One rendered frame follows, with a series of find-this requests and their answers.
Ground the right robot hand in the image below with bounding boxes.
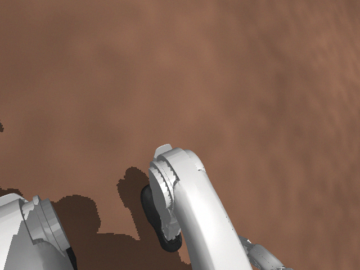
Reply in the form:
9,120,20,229
238,235,286,270

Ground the right robot foot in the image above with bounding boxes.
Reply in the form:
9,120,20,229
141,184,182,253

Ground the left robot foot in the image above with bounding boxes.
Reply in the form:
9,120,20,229
66,247,78,270

